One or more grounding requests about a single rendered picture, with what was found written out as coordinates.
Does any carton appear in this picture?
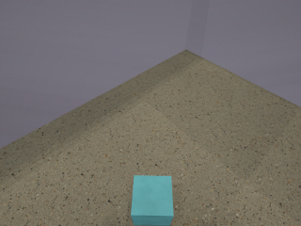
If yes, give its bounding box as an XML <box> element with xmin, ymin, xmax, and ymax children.
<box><xmin>131</xmin><ymin>175</ymin><xmax>174</xmax><ymax>226</ymax></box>

